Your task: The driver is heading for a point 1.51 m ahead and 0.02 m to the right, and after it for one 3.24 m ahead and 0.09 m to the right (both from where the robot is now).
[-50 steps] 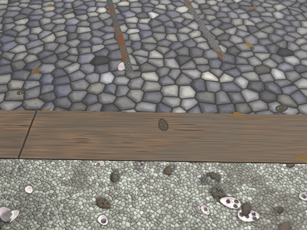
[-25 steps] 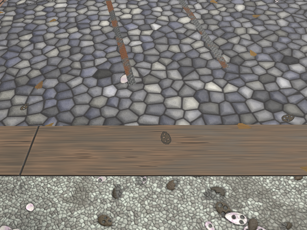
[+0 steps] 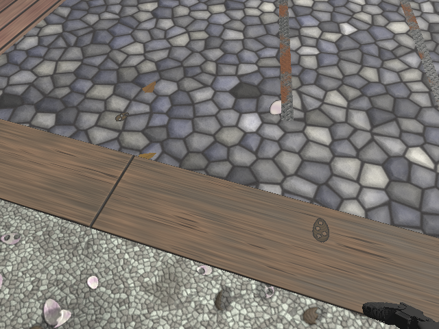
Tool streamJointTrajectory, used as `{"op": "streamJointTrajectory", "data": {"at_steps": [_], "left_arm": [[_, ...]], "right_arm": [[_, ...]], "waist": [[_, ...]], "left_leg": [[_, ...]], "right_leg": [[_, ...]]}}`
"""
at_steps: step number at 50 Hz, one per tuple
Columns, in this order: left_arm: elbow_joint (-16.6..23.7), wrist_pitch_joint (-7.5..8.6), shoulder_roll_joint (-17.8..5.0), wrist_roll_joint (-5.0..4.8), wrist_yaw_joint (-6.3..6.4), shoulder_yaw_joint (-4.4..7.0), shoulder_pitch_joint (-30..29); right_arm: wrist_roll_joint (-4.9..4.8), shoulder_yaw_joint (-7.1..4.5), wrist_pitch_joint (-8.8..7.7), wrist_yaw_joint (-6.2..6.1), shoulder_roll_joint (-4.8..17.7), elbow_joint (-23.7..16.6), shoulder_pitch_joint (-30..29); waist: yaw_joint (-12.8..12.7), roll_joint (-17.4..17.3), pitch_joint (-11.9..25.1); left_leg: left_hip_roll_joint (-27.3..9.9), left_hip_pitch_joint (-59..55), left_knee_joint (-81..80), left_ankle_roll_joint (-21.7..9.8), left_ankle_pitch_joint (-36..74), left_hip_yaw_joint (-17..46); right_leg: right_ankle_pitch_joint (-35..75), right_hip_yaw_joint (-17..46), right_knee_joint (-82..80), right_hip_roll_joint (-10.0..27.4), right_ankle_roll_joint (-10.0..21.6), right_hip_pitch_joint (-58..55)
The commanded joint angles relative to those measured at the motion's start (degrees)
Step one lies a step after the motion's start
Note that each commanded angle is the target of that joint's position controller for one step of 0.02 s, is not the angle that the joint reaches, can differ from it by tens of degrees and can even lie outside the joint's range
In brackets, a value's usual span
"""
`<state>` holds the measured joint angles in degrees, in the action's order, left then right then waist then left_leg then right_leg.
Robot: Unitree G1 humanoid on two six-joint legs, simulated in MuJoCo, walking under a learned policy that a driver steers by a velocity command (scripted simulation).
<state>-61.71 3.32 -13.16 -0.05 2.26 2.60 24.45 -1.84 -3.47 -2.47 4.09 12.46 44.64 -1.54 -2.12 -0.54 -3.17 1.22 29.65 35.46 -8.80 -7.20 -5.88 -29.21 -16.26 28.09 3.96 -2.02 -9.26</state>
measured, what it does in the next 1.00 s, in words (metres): walks ahead: right foot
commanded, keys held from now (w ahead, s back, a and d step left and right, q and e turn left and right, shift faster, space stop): w+q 0.16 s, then w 0.64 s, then w+e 0.20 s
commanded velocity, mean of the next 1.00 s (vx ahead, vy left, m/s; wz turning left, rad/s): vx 0.49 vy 0.00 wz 0.18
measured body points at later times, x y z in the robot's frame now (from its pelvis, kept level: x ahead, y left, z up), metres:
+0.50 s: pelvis +0.30 +0.01 +0.02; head +0.33 +0.02 +0.47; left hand +0.49 +0.27 -0.07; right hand +0.34 -0.27 -0.11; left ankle +0.13 +0.07 -0.71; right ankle +0.48 -0.08 -0.70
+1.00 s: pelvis +0.58 +0.07 +0.02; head +0.61 +0.08 +0.47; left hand +0.49 +0.33 -0.11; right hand +0.85 -0.11 -0.06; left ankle +0.71 +0.22 -0.70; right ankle +0.48 -0.08 -0.71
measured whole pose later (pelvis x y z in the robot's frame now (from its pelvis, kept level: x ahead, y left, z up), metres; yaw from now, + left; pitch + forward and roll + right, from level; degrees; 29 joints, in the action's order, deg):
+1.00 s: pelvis +0.58 +0.07 +0.02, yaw +9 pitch +3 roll -2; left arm -53.8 3.3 -15.0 -1.5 0.1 3.3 24.3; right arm -0.7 -1.8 -5.8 1.6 13.9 43.0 0.9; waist -5.7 -1.5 -0.8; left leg -2.4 29.8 27.3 -1.1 -0.4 2.3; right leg -20.7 1.6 17.8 -2.2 0.8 -0.4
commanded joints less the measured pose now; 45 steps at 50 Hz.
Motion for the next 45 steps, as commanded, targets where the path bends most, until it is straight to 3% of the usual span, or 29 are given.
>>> {"op": "streamJointTrajectory", "data": {"at_steps": [1,2,3,4,5,6,8,11,15,19,22,24,25,26,27,28,29,30,31,32,33,36,38,41,45], "left_arm": [[8.23,2.35,-1.94,1.0,-1.36,-0.57,1.77],[10.6,5.39,-5.66,-1.36,-2.27,0.02,-4.9],[13.11,6.62,-8.69,-3.37,-2.44,1.03,-11.26],[13.33,7.04,-8.87,-2.92,-1.97,1.12,-11.79],[12.47,6.62,-9.11,-1.76,-1.41,1.73,-10.76],[12.29,5.65,-9.33,-1.14,-1.33,2.17,-8.55],[13.44,4.0,-8.43,-0.05,-1.24,2.47,-8.59],[16.08,2.96,-6.89,1.06,-0.78,2.05,-15.21],[18.22,3.7,-4.81,0.63,-1.65,1.06,-23.6],[20.68,4.34,-5.83,-0.18,-2.97,0.8,-29.99],[22.4,4.99,-6.93,-0.33,-4.07,0.83,-31.91],[21.7,5.21,-8.38,-0.42,-4.28,1.37,-27.57],[19.84,5.25,-9.91,-0.29,-4.14,2.25,-20.77],[17.6,5.2,-12.31,0.33,-3.84,3.14,-10.47],[16.16,4.8,-16.83,1.02,-3.57,4.47,-1.08],[13.99,3.98,-13.93,-0.45,-3.95,3.89,1.6],[14.6,3.52,-10.05,-1.39,-3.8,2.68,-2.03],[15.85,3.03,-8.45,-0.92,-3.52,2.04,-7.22],[16.15,2.93,-7.47,-0.18,-3.71,1.54,-10.69],[16.38,3.17,-6.4,0.49,-3.82,1.12,-12.34],[16.19,3.24,-6.25,0.79,-3.99,1.01,-12.89],[14.9,3.64,-7.79,0.17,-4.01,1.5,-11.47],[14.13,3.35,-9.4,0.05,-3.44,2.02,-9.89],[13.06,2.63,-10.02,-0.6,-2.81,2.18,-7.18],[10.96,1.54,-10.71,-1.48,-2.44,2.34,-1.64]], "right_arm": [[0.07,-6.0,0.6,-2.11,18.46,1.88,21.29],[0.99,-4.85,-0.14,-2.19,15.13,1.48,23.59],[1.43,-4.03,-1.23,-2.19,12.12,1.85,21.09],[0.99,-3.37,-2.11,-1.93,10.04,0.87,16.06],[1.05,-2.82,-2.55,-1.7,8.44,-0.21,11.87],[1.52,-2.43,-2.78,-1.82,7.64,-1.02,10.01],[1.09,-2.32,-2.84,-2.35,8.19,-1.06,10.44],[1.23,-2.52,-2.93,-3.78,9.92,-0.03,14.55],[0.9,-2.13,-2.47,-4.57,9.6,1.95,20.09],[0.76,-1.88,-2.34,-4.57,9.82,4.13,24.27],[1.07,-1.96,-1.44,-5.08,10.17,5.39,26.97],[1.23,-2.21,-0.89,-5.36,11.21,5.11,25.67],[1.32,-2.05,-0.72,-5.27,11.29,4.67,24.29],[1.71,-1.41,-0.81,-5.03,10.43,3.45,22.32],[1.94,0.04,-1.6,-4.56,5.67,3.26,28.26],[0.97,0.75,-2.34,-4.23,4.63,4.55,31.79],[-0.19,-0.72,-2.91,-4.14,10.72,3.28,26.35],[-0.64,-0.84,-3.22,-4.13,11.26,1.27,20.3],[0.11,-0.79,-3.31,-4.22,10.2,0.55,17.41],[0.96,-1.18,-3.0,-4.42,9.71,0.67,17.81],[1.03,-1.1,-2.57,-4.49,8.38,1.03,19.47],[1.32,-0.61,-1.73,-4.76,6.09,0.8,19.45],[1.72,-0.3,-1.75,-4.77,5.73,-0.71,14.94],[1.78,0.31,-2.36,-4.28,4.68,-2.28,8.4],[1.2,0.58,-3.14,-3.28,5.02,-4.54,1.09]], "waist": [[6.39,-12.32,16.86],[9.67,-7.43,22.54],[9.43,-5.38,13.32],[5.99,0.2,8.15],[3.23,2.53,5.68],[1.01,1.89,5.34],[-0.35,0.91,4.24],[1.46,-0.9,2.2],[5.6,-2.9,1.71],[8.14,-3.8,0.14],[7.83,-3.99,0.18],[4.83,-5.48,2.59],[1.14,-5.65,6.92],[-3.78,-4.54,14.57],[-4.15,5.97,24.57],[-3.91,16.3,28.96],[-4.57,9.82,18.96],[-3.39,5.14,11.01],[-1.46,1.61,5.06],[0.49,2.42,3.69],[1.86,3.81,3.42],[2.91,4.7,2.92],[1.99,3.92,2.25],[-0.07,3.8,1.43],[-2.24,3.88,0.05]], "left_leg": [[-16.92,-52.91,-8.41,-15.84,-11.95,40.76],[-20.4,-53.7,-19.31,-17.4,-18.37,55.19],[-18.67,-47.37,-21.53,-13.65,-14.71,46.88],[-16.0,-37.56,-21.9,-11.41,-7.64,38.8],[-13.34,-29.24,-22.33,-9.58,-1.49,32.69],[-11.45,-23.94,-23.05,-8.78,2.4,28.85],[-9.9,-17.92,-24.32,-8.65,6.29,25.45],[-8.05,-14.22,-25.43,-7.85,11.63,19.9],[-5.34,-15.16,-24.49,-3.61,8.92,15.91],[-8.91,-23.31,-22.34,-3.26,7.33,19.13],[-12.89,-32.95,-17.94,-3.21,14.8,21.95],[-12.86,-34.76,-13.37,-1.92,28.66,21.26],[-10.81,-33.63,-6.95,-0.96,38.43,19.46],[-8.2,-26.18,4.78,0.66,36.31,17.38],[-0.13,-6.06,26.1,4.86,14.92,13.48],[4.6,6.77,39.04,6.6,-24.43,13.9],[0.69,13.28,43.24,5.85,-23.32,16.09],[-2.42,14.38,41.93,5.58,-18.0,13.47],[-4.6,13.21,37.7,5.78,-14.24,11.72],[-6.58,10.31,33.88,5.88,-11.54,11.7],[-7.4,7.4,31.96,6.18,-10.38,11.34],[-8.65,7.11,25.22,7.76,-7.5,9.59],[-9.02,8.95,17.67,8.67,-1.33,8.94],[-7.49,5.9,5.02,8.85,8.72,7.54],[-4.67,3.21,-3.61,9.16,12.08,7.44]], "right_leg": [[-0.74,7.9,51.46,-3.85,1.02,45.63],[-3.54,21.61,58.17,-5.74,2.46,51.33],[2.35,22.33,56.14,-2.59,4.28,56.47],[8.02,22.17,50.45,0.22,4.83,53.93],[10.35,21.85,45.78,1.95,4.29,49.51],[11.81,22.54,42.89,3.44,3.69,45.03],[12.72,21.52,37.28,4.17,1.74,42.19],[21.89,19.01,26.34,3.63,-0.8,44.23],[38.41,17.45,8.51,0.76,0.04,41.22],[38.88,17.64,2.0,-0.41,1.76,43.94],[30.95,17.54,-0.58,-1.33,3.94,47.72],[25.91,15.87,-1.79,-3.43,5.96,40.81],[27.55,14.34,-2.91,-5.03,7.67,30.73],[31.25,18.7,-0.14,-0.35,11.07,14.18],[28.86,38.49,0.87,12.78,19.1,-10.03],[18.91,57.53,-7.35,20.13,23.49,-17.67],[9.82,54.12,-9.95,17.86,20.18,-10.95],[10.36,45.91,-11.76,15.55,17.77,-1.3],[15.02,40.32,-14.38,12.9,16.84,7.93],[19.37,36.67,-15.78,10.82,15.9,12.76],[22.18,33.97,-17.16,9.27,15.6,15.9],[29.85,28.35,-19.85,8.13,16.58,19.28],[33.11,25.64,-20.68,7.7,16.29,18.93],[33.98,21.63,-20.58,5.17,14.06,19.49],[31.22,23.84,-18.01,6.55,13.78,16.55]]}}
Keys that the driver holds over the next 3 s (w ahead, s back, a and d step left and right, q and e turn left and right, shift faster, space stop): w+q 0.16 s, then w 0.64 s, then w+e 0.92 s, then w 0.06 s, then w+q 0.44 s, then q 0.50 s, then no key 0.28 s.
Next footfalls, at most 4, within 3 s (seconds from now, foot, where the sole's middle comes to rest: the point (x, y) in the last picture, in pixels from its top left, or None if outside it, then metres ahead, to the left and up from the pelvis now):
0.52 right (262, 309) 0.51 -0.07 -0.75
1.02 left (170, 236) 0.75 0.22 -0.75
1.54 right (260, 181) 0.98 -0.08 -0.75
1.98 left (235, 128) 1.34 0.02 -0.85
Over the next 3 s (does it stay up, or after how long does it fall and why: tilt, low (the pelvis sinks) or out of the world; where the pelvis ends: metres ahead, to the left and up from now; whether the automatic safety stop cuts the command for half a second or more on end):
stays up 1.40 -0.05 -0.07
